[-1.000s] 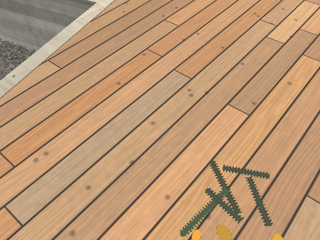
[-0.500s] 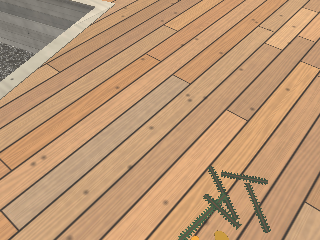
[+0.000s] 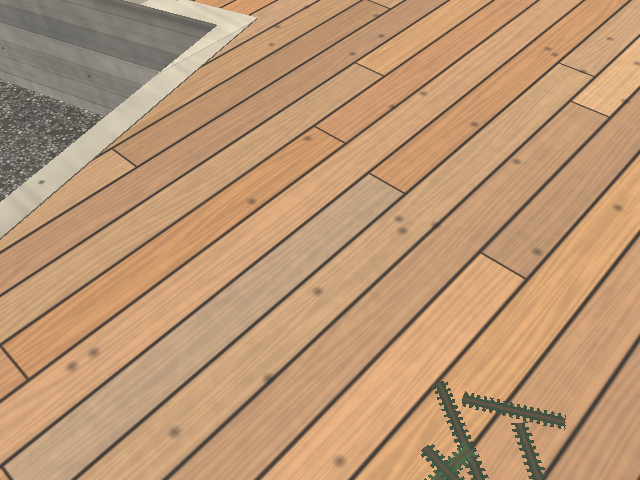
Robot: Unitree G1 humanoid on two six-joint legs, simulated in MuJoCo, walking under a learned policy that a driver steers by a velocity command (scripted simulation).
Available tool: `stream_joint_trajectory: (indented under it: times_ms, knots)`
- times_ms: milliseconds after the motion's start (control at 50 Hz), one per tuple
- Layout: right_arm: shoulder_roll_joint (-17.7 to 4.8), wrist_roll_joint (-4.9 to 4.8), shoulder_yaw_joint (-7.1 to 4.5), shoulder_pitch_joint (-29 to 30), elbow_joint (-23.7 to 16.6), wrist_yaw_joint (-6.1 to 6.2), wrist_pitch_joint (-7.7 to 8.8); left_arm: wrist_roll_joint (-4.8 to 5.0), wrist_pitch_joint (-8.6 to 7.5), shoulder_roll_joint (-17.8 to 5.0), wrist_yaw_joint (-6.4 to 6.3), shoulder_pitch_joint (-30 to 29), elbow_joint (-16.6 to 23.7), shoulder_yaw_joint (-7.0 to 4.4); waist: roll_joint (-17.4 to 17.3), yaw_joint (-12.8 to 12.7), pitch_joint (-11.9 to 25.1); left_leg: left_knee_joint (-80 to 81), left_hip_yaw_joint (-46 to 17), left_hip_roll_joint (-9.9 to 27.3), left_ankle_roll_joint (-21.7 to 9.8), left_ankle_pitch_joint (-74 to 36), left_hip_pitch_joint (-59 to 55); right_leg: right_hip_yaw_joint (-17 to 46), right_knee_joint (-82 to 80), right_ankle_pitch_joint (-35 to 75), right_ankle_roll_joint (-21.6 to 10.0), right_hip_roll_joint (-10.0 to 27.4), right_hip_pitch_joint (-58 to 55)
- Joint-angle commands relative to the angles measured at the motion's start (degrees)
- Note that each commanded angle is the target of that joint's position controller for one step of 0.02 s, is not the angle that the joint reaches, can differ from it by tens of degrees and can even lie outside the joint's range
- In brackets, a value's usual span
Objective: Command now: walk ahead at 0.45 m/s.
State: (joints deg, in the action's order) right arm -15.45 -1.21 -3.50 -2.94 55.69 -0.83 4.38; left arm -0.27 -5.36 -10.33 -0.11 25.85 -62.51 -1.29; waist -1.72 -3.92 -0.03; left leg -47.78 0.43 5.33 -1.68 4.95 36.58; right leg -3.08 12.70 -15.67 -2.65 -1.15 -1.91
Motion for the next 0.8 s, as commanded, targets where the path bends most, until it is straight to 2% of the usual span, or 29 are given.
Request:
stream_joint_trajectory:
  times_ms: [20, 60, 100, 140, 160, 180, 200, 220, 240, 260, 280, 300, 320, 340, 360, 420, 480, 580, 600, 620, 640, 660, 680, 700, 720, 740, 760, 800]
  knots:
    - [-0.1, -0.21, 0.77, 11.0, -5.8, -0.68, 0.57, 0.16, -0.3, -10.5, -1.03, 1.6, 2.3, -1.85, 6.4, -0.5, -7.2, 10.4, 2.7, -1.9, 0.8, -6.7, 1.8, 6.6, -7.7, 18.1, -6.6, 12.2, 4.5]
    - [-0.4, -0.04, 0.92, 13.8, -7.2, -1.07, 0.85, 0.36, 0.15, -9.9, -1.11, 2.9, 1.7, -1.86, 6.1, -0.7, -8.7, 14.7, 3.1, -3.5, 0.4, -7.8, -1.1, 6.3, -5.7, 25.8, -6.2, 12.2, 4.9]
    - [-1.4, -0.01, 0.74, 13.9, -8.3, -1.43, 1.35, 0.59, 0.87, -10.5, -1.17, 2.9, 1.5, -2.23, 7.4, 0.6, -7.6, 17.6, 2.1, -4.5, -0.5, -7.6, -4.3, 6.5, -1.4, 34.8, -5.3, 12.9, 2.4]
    - [-5.0, 0.25, -0.58, 8.2, -7.5, -1.15, 1.69, 0.68, 1.49, -11.9, -1.42, 0.2, 2.5, -2.93, 9.8, 4.5, -2.9, 18.9, 1.1, -6.4, -2.1, -6.5, -11.6, 7.7, 5.4, 46.6, -3.5, 13.3, -0.7]
    - [-7.2, 0.51, -1.61, 1.2, -5.5, -0.71, 1.86, 0.87, 1.78, -12.1, -1.51, -2.0, 3.6, -3.11, 10.2, 8.2, 1.4, 20.7, 1.7, -7.6, -3.3, -9.2, -20.0, 7.4, 12.1, 51.6, -2.0, 11.9, -0.5]
    - [-10.0, 1.1, -2.66, -6.3, -3.7, -0.05, 1.88, 0.67, 1.8, -11.8, -1.35, -3.4, 5.1, -3.0, 9.2, 11.5, 6.7, 21.1, -0.2, -4.4, -4.8, -19.3, -32.9, 6.7, 22.2, 46.9, 0.3, 9.0, 5.0]
    - [-14.6, 3.1, -3.4, -13.6, -2.8, 0.85, 1.54, -0.94, 1.56, -7.9, -1.14, -2.3, 7.8, -1.86, -0.7, 11.3, 16.8, 13.9, -11.9, 9.2, -8.9, -42.4, -53.6, 5.2, 40.4, 18.6, 2.7, 3.6, 20.4]
    - [-14.0, 3.18, -2.51, -13.0, -3.6, 0.34, 0.81, 0.74, 1.46, -1.7, -1.2, 7.5, 6.6, -0.31, -14.1, 7.3, 30.5, 17.0, -30.6, 23.9, -19.2, -48.3, -66.2, 7.8, 60.3, -27.7, 4.6, -4.1, 32.5]
    - [-9.8, 2.37, -1.65, -10.2, -5.2, 0.44, -0.11, 2.09, 1.59, -8.4, -1.26, 5.2, 5.8, -2.39, -7.3, 8.1, 28.3, 21.4, -27.8, 19.8, -17.1, -37.2, -56.7, 12.1, 64.9, -25.4, 4.6, -0.6, 32.3]
    - [-6.9, 1.44, -0.88, -4.4, -6.3, 0.8, -0.47, 3.1, 2.11, -9.9, -1.64, -0.5, 7.8, -3.23, -5.6, 6.8, 17.6, 23.7, -19.0, 17.2, -14.6, -28.6, -47.3, 8.5, 64.5, -21.5, 4.7, 1.9, 36.8]
    - [-5.0, 1.14, -0.27, -0.8, -6.3, 1.09, -0.57, 2.63, 3.0, -9.3, -2.27, -2.7, 8.2, -3.45, -2.0, 5.0, 10.8, 26.8, -13.7, 14.3, -12.8, -22.8, -37.1, 6.7, 62.5, -17.9, 5.3, 4.1, 36.0]
    - [-4.0, 1.53, -0.03, 1.5, -6.2, 1.13, -0.59, 1.9, 4.26, -8.8, -2.89, -2.8, 8.4, -4.04, -2.4, 3.3, 7.1, 29.4, -9.7, 12.6, -11.6, -16.8, -28.4, 6.3, 60.8, -15.3, 5.6, 5.7, 32.9]
    - [-4.3, 2.6, -0.12, 3.0, -6.0, 1.09, -0.6, 1.8, 5.57, -7.6, -3.17, -1.5, 9.0, -4.23, -4.2, 1.6, 5.2, 32.0, -6.8, 11.5, -11.0, -11.3, -21.0, 6.0, 59.6, -13.7, 5.4, 6.6, 28.3]
    - [-4.3, 3.22, -0.25, 4.0, -5.9, 1.12, -0.55, 1.77, 6.39, -6.7, -3.37, -1.4, 9.8, -4.34, -4.8, 0.9, 3.8, 34.1, -4.9, 11.1, -11.6, -8.2, -16.8, 4.9, 58.7, -12.7, 5.2, 6.3, 26.5]
    - [-4.7, 3.33, -0.39, 4.3, -5.7, 1.37, -0.49, 1.69, 6.85, -6.3, -3.52, -1.8, 10.9, -4.43, -5.2, 0.5, 2.9, 35.4, -3.4, 11.2, -12.4, -6.5, -15.1, 4.5, 56.3, -11.9, 5.1, 6.5, 26.7]
    - [-7.1, 2.79, -1.23, 3.4, -5.0, 2.66, -0.59, 1.03, 7.34, -7.7, -3.2, -6.5, 14.7, -4.79, -4.6, 1.1, 3.6, 37.0, -1.8, 13.2, -13.7, -4.8, -17.9, 4.7, 48.0, -6.0, 4.7, 8.2, 29.1]
    - [-8.8, 2.24, -1.69, 4.0, -5.4, 3.79, -1.69, 1.06, 7.27, -8.5, -1.87, -10.7, 17.2, -4.68, -4.1, 1.6, 4.5, 37.2, 1.8, 13.3, -12.5, -3.3, -19.4, 3.2, 40.0, -0.8, 4.2, 8.0, 26.4]
    - [-11.0, 0.61, -2.37, 1.8, -5.4, 3.75, -3.76, 1.06, 7.75, -10.1, 0.04, -14.5, 20.3, -5.12, -3.5, 2.2, 4.0, 32.2, 3.8, 14.6, -9.4, -1.3, -25.9, -0.1, 28.3, -2.0, 2.2, 5.8, 23.3]
    - [-11.0, 0.1, -2.46, 1.8, -5.4, 3.7, -4.21, 0.96, 7.73, -10.0, 0.35, -13.6, 20.3, -5.24, -3.3, 1.3, 4.0, 29.5, 4.8, 14.1, -7.8, -0.6, -26.3, -1.4, 23.1, 0.3, 1.2, 4.7, 20.8]
    - [-10.2, -0.27, -2.38, 0.0, -4.8, 3.58, -4.59, 0.68, 7.68, -10.6, 0.33, -12.6, 20.1, -5.62, -2.2, 1.1, 4.3, 25.5, 6.0, 12.6, -5.4, 2.1, -25.7, -1.8, 18.4, 3.3, -0.3, 3.2, 17.3]
    - [-8.0, 0.14, -2.02, -3.6, -3.6, 3.23, -4.99, 0.36, 7.57, -13.4, -0.15, -10.5, 19.8, -6.63, 3.5, 1.3, 3.8, 16.8, 9.2, 9.0, -1.4, 6.9, -22.2, 3.0, 11.7, 11.9, -2.7, 4.4, 12.5]
    - [-4.9, 2.47, -1.32, -3.7, -5.3, 2.56, -4.92, 0.13, 7.48, -20.7, -1.27, -9.2, 21.0, -8.2, 20.1, 3.5, 3.4, -2.4, 14.6, 0.9, 4.3, 26.4, -6.7, 23.0, 9.3, 33.8, -8.8, 18.5, 4.4]
    - [-5.4, 2.7, -1.51, 2.2, -8.2, 2.74, -4.39, -1.42, 6.29, -21.9, -0.99, -9.2, 22.5, -7.83, 19.7, 1.5, 5.4, -14.9, 4.3, -5.3, 5.6, 35.4, 2.3, 33.5, 7.2, 35.0, -18.2, 23.8, 5.2]
    - [-7.3, 1.56, -2.06, 4.6, -8.8, 2.74, -4.33, -1.66, 4.97, -19.8, -0.46, -9.5, 22.6, -7.42, 12.6, 0.8, 6.8, -19.9, -0.9, -4.6, 4.7, 31.9, 4.2, 29.5, 6.6, 32.8, -17.6, 21.3, 4.4]
    - [-7.6, 0.59, -2.32, 3.5, -8.4, 2.91, -4.32, -0.85, 4.07, -19.0, -0.59, -12.4, 22.9, -7.25, 10.2, 2.8, 6.0, -19.9, -2.4, -3.8, 3.6, 26.1, 5.2, 24.7, 7.1, 31.2, -14.2, 18.4, 4.6]
    - [-8.1, 1.03, -2.62, 2.0, -7.1, 3.4, -4.35, 0.16, 3.94, -17.3, -0.88, -15.2, 23.7, -6.87, 7.3, 4.0, 6.5, -18.8, -3.4, -2.7, 3.4, 22.1, 4.8, 22.3, 7.7, 28.4, -11.3, 16.5, 4.9]
    - [-8.7, 1.47, -2.95, 1.6, -6.9, 3.68, -4.44, 0.82, 4.19, -16.0, -1.24, -17.0, 24.2, -6.35, 7.5, 4.7, 6.2, -17.9, -3.7, -2.5, 3.5, 19.6, 3.2, 20.8, 7.6, 28.3, -10.4, 15.7, 6.8]
    - [-7.9, 1.29, -3.0, 0.8, -6.9, 3.46, -4.33, 0.4, 4.43, -15.1, -1.74, -16.5, 24.6, -5.83, 7.9, 5.2, 7.5, -17.7, -3.6, -3.9, 3.9, 16.1, 0.1, 19.7, 7.4, 29.8, -10.5, 14.2, 8.0]
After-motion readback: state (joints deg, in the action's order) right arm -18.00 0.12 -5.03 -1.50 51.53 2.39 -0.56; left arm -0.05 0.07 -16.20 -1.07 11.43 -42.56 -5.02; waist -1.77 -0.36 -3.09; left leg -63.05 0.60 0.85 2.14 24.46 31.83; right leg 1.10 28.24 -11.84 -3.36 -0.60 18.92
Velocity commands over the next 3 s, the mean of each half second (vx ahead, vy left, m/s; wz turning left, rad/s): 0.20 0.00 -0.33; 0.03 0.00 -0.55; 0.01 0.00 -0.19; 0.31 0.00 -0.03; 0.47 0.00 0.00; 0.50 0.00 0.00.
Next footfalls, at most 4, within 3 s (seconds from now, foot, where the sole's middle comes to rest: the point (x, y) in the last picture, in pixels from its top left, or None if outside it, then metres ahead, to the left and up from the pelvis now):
0.18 left None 0.31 0.13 -0.78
0.64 right None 0.25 -0.11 -0.78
1.12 left None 0.37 0.07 -0.78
1.42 right None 0.20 -0.13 -0.78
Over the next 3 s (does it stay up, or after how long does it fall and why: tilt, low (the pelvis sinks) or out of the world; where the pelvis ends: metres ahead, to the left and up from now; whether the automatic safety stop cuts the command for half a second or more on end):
stays up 0.86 -0.34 0.00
